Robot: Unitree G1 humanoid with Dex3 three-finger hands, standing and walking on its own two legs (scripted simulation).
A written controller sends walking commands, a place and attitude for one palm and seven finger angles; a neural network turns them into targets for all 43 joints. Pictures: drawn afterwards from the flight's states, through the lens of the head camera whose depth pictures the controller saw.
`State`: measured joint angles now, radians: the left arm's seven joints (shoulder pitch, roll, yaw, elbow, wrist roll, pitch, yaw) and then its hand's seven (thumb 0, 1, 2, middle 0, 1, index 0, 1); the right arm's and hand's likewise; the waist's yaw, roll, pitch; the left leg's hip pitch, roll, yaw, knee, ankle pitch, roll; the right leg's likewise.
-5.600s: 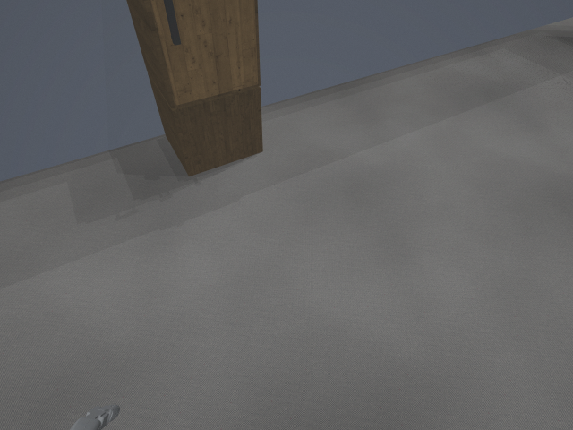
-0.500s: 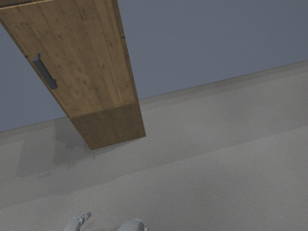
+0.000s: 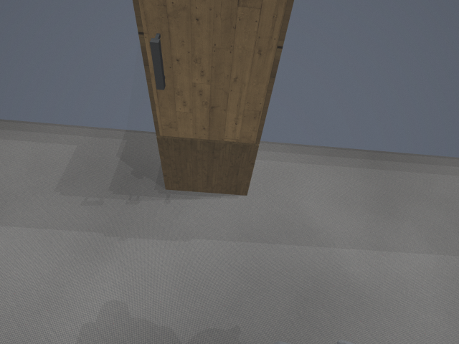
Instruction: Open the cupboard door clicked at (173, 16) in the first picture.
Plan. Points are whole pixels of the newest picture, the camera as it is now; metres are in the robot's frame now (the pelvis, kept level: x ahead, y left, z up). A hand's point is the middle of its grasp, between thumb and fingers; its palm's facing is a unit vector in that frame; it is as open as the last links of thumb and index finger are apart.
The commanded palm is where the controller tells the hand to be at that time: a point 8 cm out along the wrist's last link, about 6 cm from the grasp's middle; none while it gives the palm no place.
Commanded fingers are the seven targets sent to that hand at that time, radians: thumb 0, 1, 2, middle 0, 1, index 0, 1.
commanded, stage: take the last steps up to it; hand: left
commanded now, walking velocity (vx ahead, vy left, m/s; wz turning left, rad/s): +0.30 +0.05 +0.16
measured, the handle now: (159, 62) +0.84 +0.30 +0.00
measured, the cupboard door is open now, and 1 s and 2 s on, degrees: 0 0 0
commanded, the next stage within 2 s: come to a stop and stand still in 1.02 s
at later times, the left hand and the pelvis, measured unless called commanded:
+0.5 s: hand out of the picture +0.10 +0.16 -0.15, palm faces +0.13 -0.96 -0.24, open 7.2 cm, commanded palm none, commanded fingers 0.00 0.90 0.90 -0.20 -0.30 -0.20 -0.30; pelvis +0.07 -0.03 +0.01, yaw +4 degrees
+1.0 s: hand (118, 322) +0.17 +0.23 -0.18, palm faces +0.14 -0.98 -0.15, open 7.4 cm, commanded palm none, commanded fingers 0.00 0.90 0.90 -0.20 -0.30 -0.20 -0.30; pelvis +0.22 +0.07 +0.00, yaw +4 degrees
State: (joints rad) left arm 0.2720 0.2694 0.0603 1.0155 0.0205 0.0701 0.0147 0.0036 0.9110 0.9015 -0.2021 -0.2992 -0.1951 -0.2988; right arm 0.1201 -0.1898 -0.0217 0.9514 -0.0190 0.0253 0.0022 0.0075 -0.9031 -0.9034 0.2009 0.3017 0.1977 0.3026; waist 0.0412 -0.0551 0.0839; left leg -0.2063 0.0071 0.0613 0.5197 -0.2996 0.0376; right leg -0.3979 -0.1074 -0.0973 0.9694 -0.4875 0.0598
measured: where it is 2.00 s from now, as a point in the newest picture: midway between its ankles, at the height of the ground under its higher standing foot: (201, 341)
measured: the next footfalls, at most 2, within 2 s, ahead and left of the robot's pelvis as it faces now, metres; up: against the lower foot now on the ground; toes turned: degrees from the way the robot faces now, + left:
right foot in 0.34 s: +0.11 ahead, -0.12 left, +0.00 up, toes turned -4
left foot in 0.84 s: +0.29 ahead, +0.17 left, +0.00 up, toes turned +14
